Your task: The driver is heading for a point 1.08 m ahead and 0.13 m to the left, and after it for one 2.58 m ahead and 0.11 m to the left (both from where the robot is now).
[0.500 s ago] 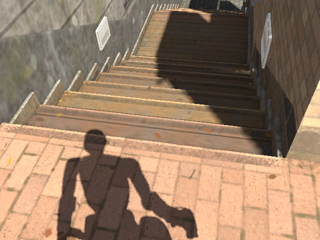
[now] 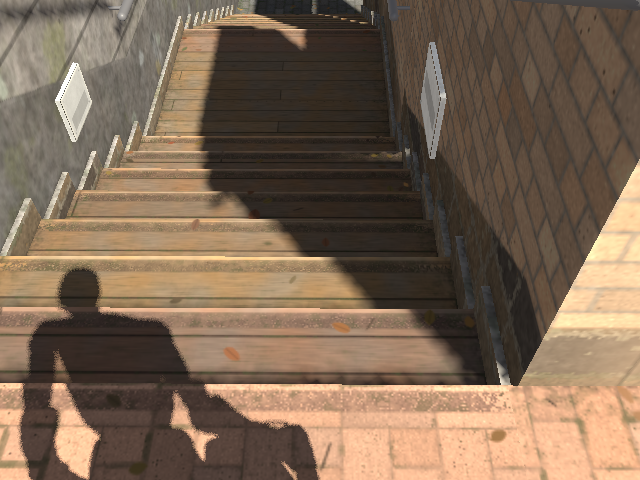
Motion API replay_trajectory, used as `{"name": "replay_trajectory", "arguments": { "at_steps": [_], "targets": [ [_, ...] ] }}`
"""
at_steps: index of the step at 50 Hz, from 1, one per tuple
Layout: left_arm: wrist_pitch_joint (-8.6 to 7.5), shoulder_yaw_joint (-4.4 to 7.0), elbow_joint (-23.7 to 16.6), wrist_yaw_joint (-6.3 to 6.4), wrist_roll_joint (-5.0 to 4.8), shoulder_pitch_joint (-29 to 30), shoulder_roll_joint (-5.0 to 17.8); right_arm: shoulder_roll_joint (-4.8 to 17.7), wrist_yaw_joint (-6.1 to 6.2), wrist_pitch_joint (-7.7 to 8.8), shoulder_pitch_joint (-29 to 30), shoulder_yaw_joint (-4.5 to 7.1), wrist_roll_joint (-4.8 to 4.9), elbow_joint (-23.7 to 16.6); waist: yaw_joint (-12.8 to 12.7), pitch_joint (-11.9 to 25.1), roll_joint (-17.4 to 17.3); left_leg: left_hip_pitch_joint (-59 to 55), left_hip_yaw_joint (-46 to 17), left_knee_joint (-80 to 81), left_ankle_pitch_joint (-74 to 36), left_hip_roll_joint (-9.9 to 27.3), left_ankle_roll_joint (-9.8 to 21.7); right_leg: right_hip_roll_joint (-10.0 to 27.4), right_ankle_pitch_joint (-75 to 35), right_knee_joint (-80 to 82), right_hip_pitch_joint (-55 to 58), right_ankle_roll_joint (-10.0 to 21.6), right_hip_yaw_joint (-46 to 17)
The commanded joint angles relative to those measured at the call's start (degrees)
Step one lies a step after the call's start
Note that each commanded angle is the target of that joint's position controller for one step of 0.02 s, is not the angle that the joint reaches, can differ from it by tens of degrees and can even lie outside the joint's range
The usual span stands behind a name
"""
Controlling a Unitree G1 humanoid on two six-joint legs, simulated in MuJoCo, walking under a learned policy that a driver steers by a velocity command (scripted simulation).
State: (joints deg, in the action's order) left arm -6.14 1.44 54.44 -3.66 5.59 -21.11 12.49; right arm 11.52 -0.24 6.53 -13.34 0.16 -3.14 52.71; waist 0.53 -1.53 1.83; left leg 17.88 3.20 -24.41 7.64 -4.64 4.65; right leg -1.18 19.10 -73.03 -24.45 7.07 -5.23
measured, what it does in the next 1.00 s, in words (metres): walks ahead, turning left: right foot, then left foot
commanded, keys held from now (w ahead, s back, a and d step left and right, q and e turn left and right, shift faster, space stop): w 0.38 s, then w+q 0.56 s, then w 0.06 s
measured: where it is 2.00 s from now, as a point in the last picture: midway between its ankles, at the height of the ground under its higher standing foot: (264, 333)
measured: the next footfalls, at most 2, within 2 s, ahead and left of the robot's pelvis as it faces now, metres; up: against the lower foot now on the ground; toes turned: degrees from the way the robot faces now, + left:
right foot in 0.36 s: +0.35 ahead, -0.14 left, +0.00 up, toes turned -3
left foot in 0.94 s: +0.59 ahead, +0.16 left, +0.00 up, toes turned +18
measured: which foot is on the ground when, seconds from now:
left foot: down 0.00-0.38, up 0.40-0.92, down 0.94-1.00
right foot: up 0.00-0.34, down 0.36-0.94, up 0.96-1.00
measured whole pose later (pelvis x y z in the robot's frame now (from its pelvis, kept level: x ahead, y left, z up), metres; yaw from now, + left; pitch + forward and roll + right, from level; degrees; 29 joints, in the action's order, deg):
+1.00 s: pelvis +0.51 +0.05 -0.02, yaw +17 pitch +2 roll +0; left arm -6.6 0.4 59.4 -1.1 5.3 -25.7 9.9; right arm 11.9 -1.9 6.7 -8.2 3.5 -2.6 50.9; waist -0.7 2.4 -0.7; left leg 26.8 2.5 -37.8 14.1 -2.8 5.4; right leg 7.1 30.3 -46.0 -2.5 -1.8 9.0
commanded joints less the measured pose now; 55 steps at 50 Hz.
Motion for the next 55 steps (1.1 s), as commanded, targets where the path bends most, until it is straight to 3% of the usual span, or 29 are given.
{"name": "replay_trajectory", "arguments": {
  "at_steps": [1,5,6,9,14,16,18,19,20,21,22,24,27,28,31,33,37,43,44,45,46,47,48,49,50,51,52,53,55],
  "targets": [
    [0.98,-0.67,-6.0,1.19,0.43,2.3,0.7,-0.7,0.89,1.71,1.9,-0.67,0.53,-2.1,-2.4,1.9,-3.0,-4.0,-20.3,18.6,0.1,18.3,12.6,8.0,-0.1,-0.2,-10.0,-0.2,-2.2],
    [1.73,-1.51,-7.6,0.31,-1.03,5.3,0.9,3.1,-0.53,2.82,-1.1,0.4,-1.43,-1.7,-1.2,0.2,-2.0,2.5,-7.7,18.8,-8.3,12.0,11.3,8.8,-15.5,19.1,-7.3,-3.5,4.3],
    [2.11,-1.85,-8.7,0.13,-1.09,8.6,0.2,3.6,-1.34,2.63,-3.4,0.53,-0.99,-0.8,0.0,-0.3,-2.9,4.3,-6.4,18.7,-9.8,11.4,11.3,8.2,-18.3,24.2,-4.2,-4.3,5.8],
    [3.58,-1.81,-11.0,0.5,-1.05,14.5,1.0,4.7,-3.21,2.49,-11.8,1.07,0.65,2.3,2.4,-1.3,-3.8,-6.1,-9.4,16.6,-14.0,14.9,12.3,7.0,-20.5,33.5,-7.7,-5.0,5.1],
    [3.33,-0.06,-14.0,1.02,-1.32,22.4,3.5,4.2,-3.09,0.98,-15.4,1.24,-0.14,3.7,4.0,-2.0,-5.2,-22.7,-11.8,13.1,-15.8,19.5,10.8,5.7,-15.0,42.0,-12.2,-1.1,4.8],
    [2.91,0.59,-14.5,1.4,-1.9,21.9,3.6,5.1,-2.58,0.08,-12.3,1.35,0.38,2.2,1.9,0.2,-4.1,-23.1,-9.9,9.5,-22.8,18.1,8.5,3.6,-14.0,45.5,-3.3,-0.4,7.2],
    [1.99,2.39,-12.3,1.45,-2.66,13.1,7.2,7.7,-2.62,0.03,-12.6,2.53,0.4,2.1,-2.2,5.5,-3.8,-14.5,-5.5,-2.7,-33.6,12.0,4.3,2.3,-18.9,43.9,17.3,2.8,8.2],
    [1.7,2.54,-9.6,1.82,-2.05,0.1,9.6,1.9,-2.55,0.69,-17.2,0.91,-0.14,0.3,-4.7,20.4,5.8,1.9,-3.5,-21.4,-18.4,5.0,-0.4,13.2,-29.2,40.8,44.5,13.5,-6.4],
    [1.91,2.26,-5.7,1.93,-0.84,-13.3,8.8,-1.3,-3.88,0.91,-20.0,-0.05,-0.92,0.9,-8.9,27.5,12.4,17.9,-5.9,-36.9,25.4,-1.5,-3.2,27.1,-26.3,52.0,59.6,22.5,-31.7],
    [0.8,2.68,-3.2,2.51,0.76,-14.4,7.7,3.4,-4.13,0.88,-8.3,2.03,0.94,-1.5,-10.5,10.0,4.2,27.1,-12.1,-44.6,23.3,2.7,-1.1,25.1,-14.7,56.8,46.9,14.5,-29.3],
    [0.12,2.94,-3.5,3.02,-0.46,-6.1,7.6,3.4,-2.91,0.7,-5.3,2.54,1.51,-1.7,-6.7,0.6,3.0,27.3,-10.8,-45.7,17.1,6.8,-0.1,23.8,-10.9,58.6,33.8,10.8,-19.4],
    [0.48,1.3,-4.9,4.21,-2.11,1.7,2.7,1.0,-1.63,-0.18,-6.0,2.4,-0.49,-1.4,-1.7,1.1,1.0,19.3,-10.1,-41.8,9.8,10.8,0.6,20.5,-13.6,62.7,22.3,8.3,-9.8],
    [-0.1,0.53,-4.4,4.8,-0.9,0.7,-0.4,-1.1,-2.46,-1.68,-7.9,2.4,0.12,-0.2,0.8,2.6,0.6,16.7,-9.3,-37.9,3.4,10.6,-0.7,18.6,-26.5,66.2,19.4,7.8,0.5],
    [-0.9,1.19,-3.9,4.55,-0.52,0.1,1.5,-1.4,-3.04,-1.66,-8.0,2.36,0.4,0.2,1.3,0.9,1.4,17.8,-8.2,-36.9,0.1,10.0,-1.2,17.5,-35.1,65.5,17.9,7.9,4.5],
    [-2.05,0.27,-0.3,4.0,0.09,-4.8,0.2,-1.6,-4.57,-2.64,-3.0,1.99,0.73,-0.8,1.3,0.9,2.8,20.8,-5.7,-28.2,-9.9,10.6,-2.1,16.6,-44.6,65.2,18.5,6.7,11.0],
    [-2.28,0.28,1.2,3.36,0.1,-6.2,1.5,-1.0,-4.01,-3.6,-1.6,1.8,1.59,-1.2,0.7,1.2,3.7,20.7,-4.6,-24.8,-12.9,10.5,-3.1,16.6,-47.6,65.0,19.3,6.2,13.1],
    [-1.82,-0.65,3.7,2.57,0.72,-8.8,1.8,-0.3,-3.88,-4.29,4.4,2.01,0.95,-2.7,-0.6,-0.1,3.6,23.2,-5.2,-20.2,-14.7,10.1,-3.3,16.9,-40.4,64.7,24.5,4.7,16.0],
    [-0.83,0.51,5.4,4.27,-1.34,-10.7,5.0,0.0,-3.88,-2.68,14.4,2.15,0.22,-7.1,-2.7,-2.8,2.3,20.5,-1.4,-12.7,0.3,8.5,-0.4,19.7,-39.7,62.0,31.6,3.6,18.6],
    [-0.64,0.95,4.7,4.45,-2.03,-10.8,5.9,1.9,-3.85,-2.31,14.5,2.75,0.92,-7.3,-2.6,-3.8,2.8,18.8,1.3,-11.7,3.1,5.8,0.8,20.1,-42.3,60.9,32.0,4.3,17.9],
    [-0.45,1.38,4.4,4.66,-1.88,-9.6,7.5,2.7,-3.64,-1.87,13.1,3.18,0.96,-7.5,-1.1,-3.2,3.9,15.3,1.8,-10.6,5.3,4.8,1.8,20.6,-46.6,58.2,32.2,4.0,18.9],
    [-0.11,2.17,3.0,4.27,0.39,-6.1,9.9,2.6,-3.1,-1.28,4.3,3.43,0.93,-4.8,3.9,-1.2,5.7,8.1,-0.3,-14.6,1.2,4.7,3.0,21.3,-55.9,51.8,29.2,2.1,20.1],
    [-0.69,2.33,3.0,4.42,-1.2,-5.5,8.8,7.8,-2.13,-0.22,-2.9,5.55,1.86,-2.4,4.9,4.1,1.5,-2.8,3.0,-8.6,-2.5,-0.4,5.2,15.3,-53.3,40.0,25.8,0.1,24.0],
    [-1.09,0.14,3.5,4.01,1.05,-13.6,3.8,10.9,-0.52,0.28,-14.1,6.81,1.6,-0.1,5.0,15.0,-7.4,-31.7,-11.0,-13.8,-15.3,7.3,14.3,11.9,-33.6,21.4,4.3,-6.2,22.9],
    [-2.24,-2.79,2.0,1.45,1.26,-12.7,-3.2,13.3,-0.27,0.06,-28.3,6.22,0.82,4.0,8.9,24.5,-13.7,-49.9,-38.8,0.2,-6.9,20.0,22.7,1.2,15.6,7.2,-13.2,-8.7,14.5],
    [-2.21,-0.64,-2.1,0.51,-1.75,2.5,1.5,13.3,-0.6,1.1,-30.7,7.84,-1.38,6.7,13.9,9.6,-6.3,-44.5,-37.7,5.5,-1.7,18.9,16.6,1.1,16.0,0.2,-26.4,-5.7,4.2],
    [-2.33,-0.15,-3.9,1.08,-2.67,8.0,3.4,13.4,-0.7,1.89,-23.3,8.29,-0.09,5.0,11.4,1.7,-5.6,-31.6,-32.9,6.0,0.1,19.3,14.3,4.4,12.0,-2.9,-28.0,-4.5,1.5],
    [-1.95,0.49,-3.3,2.33,-2.05,7.0,4.6,8.4,-0.97,1.62,-17.2,6.94,1.12,4.4,7.2,2.7,-4.9,-21.2,-29.5,5.8,-0.5,18.5,14.4,6.9,8.5,-3.2,-20.8,-3.8,0.4],
    [-1.39,-0.6,-4.3,3.04,-1.11,6.8,1.1,1.9,-1.66,0.89,-15.6,4.57,1.23,4.5,4.3,2.4,-4.1,-13.0,-27.1,5.8,-4.1,17.6,14.5,7.6,5.1,-2.3,-17.2,-2.8,-0.7],
    [0.29,-1.31,-2.8,2.92,-0.75,1.0,-2.3,-0.6,-1.8,0.99,-8.1,3.17,0.82,2.7,-1.6,0.6,-2.8,3.7,-18.9,7.9,-7.0,16.1,13.1,9.4,-1.9,2.6,-10.4,-2.1,0.1]
  ]
}}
